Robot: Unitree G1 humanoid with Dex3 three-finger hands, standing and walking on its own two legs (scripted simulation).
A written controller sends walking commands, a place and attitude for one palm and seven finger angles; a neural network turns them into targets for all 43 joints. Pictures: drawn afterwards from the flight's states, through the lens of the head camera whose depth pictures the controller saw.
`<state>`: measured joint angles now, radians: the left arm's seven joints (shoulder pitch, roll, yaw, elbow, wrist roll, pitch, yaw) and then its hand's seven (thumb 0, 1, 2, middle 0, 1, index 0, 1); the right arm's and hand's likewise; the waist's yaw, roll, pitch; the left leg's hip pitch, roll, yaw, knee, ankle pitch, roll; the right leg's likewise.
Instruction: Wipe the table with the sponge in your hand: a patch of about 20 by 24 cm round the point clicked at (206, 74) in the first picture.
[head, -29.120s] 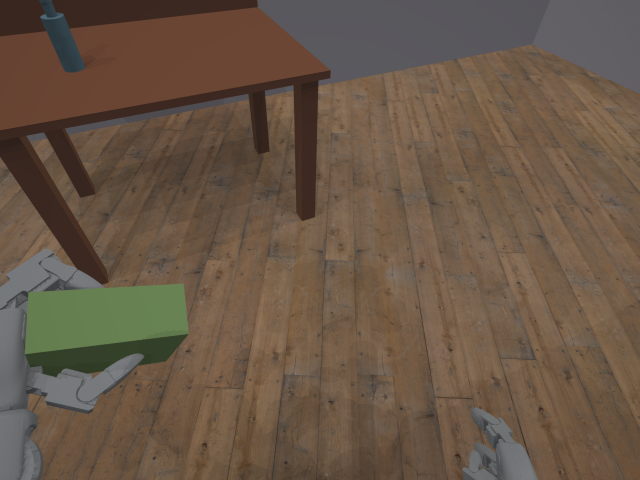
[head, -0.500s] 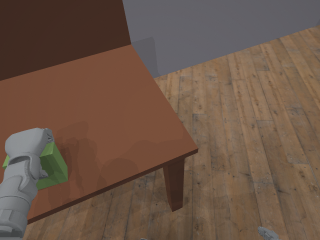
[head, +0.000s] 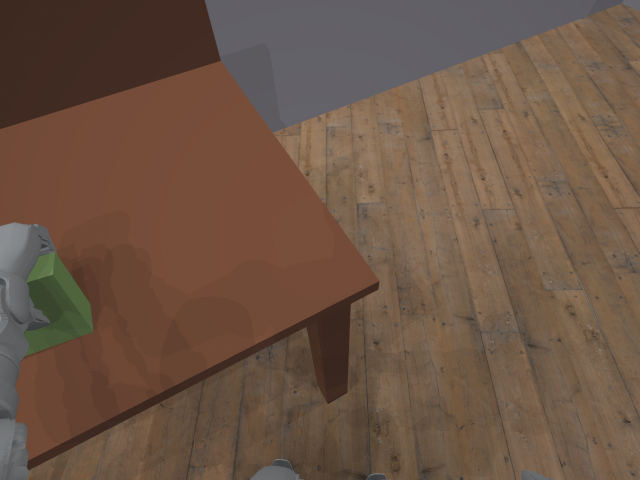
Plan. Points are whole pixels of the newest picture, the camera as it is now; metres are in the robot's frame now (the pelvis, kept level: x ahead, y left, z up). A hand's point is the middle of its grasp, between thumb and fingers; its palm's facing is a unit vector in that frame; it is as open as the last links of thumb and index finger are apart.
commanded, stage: wipe forward along the first lane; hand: left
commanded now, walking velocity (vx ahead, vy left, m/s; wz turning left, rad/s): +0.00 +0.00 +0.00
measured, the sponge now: (36, 317) +0.32 +0.41 +0.00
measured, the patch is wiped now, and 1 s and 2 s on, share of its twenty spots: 0.30 0.60 0.65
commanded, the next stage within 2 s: slide across to the middle lane in 0.16 s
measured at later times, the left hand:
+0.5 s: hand (20, 261) +0.37 +0.42 +0.05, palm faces -0.14 +0.04 -0.99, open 9.5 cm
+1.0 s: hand (68, 235) +0.41 +0.37 +0.05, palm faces -0.06 +0.00 -1.00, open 9.5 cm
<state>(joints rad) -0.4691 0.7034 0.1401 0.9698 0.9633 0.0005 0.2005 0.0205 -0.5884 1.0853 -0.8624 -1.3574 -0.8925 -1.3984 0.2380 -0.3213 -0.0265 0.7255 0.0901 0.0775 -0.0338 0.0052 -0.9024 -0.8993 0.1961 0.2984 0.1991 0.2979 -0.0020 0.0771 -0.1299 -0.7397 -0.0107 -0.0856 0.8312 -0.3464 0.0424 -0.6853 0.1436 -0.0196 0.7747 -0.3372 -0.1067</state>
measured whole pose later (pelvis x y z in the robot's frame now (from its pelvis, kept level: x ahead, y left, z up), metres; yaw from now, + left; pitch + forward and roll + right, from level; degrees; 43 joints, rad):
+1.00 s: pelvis +0.03 +0.08 +0.02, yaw +3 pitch +11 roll -3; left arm -0.68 0.37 -0.21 0.96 0.97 0.30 0.31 0.00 -0.54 1.09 -0.80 -1.45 -0.83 -1.48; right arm 0.13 -0.21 -0.01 0.75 0.07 0.15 -0.01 0.00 -0.90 -0.90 0.20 0.30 0.20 0.30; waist 0.04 0.05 -0.14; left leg -0.56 -0.11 -0.09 0.67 -0.29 0.08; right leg -0.48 0.03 -0.01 0.60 -0.32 -0.02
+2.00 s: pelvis +0.05 +0.05 +0.03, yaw +0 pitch +7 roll -1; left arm -0.23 0.31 -0.23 0.46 0.98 0.52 0.29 0.00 -0.44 1.03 -0.73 -1.51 -0.76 -1.54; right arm 0.08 -0.25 0.02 0.64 0.10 0.22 0.00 0.01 -0.90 -0.90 0.20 0.30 0.20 0.30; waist 0.05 0.06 -0.15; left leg -0.39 -0.07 -0.05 0.59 -0.31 0.05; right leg -0.34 0.07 0.04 0.54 -0.32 -0.04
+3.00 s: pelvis +0.04 +0.04 +0.03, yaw -1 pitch +3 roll +0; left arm 0.10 0.25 -0.33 0.08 1.01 0.60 0.29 0.02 -0.44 1.04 -0.69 -1.53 -0.77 -1.50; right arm 0.02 -0.24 0.03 0.62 0.10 0.23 0.05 0.01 -0.90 -0.90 0.19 0.30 0.20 0.30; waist 0.08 0.07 -0.13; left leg -0.33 -0.06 -0.03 0.60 -0.32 0.05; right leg -0.30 0.08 0.05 0.60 -0.35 -0.05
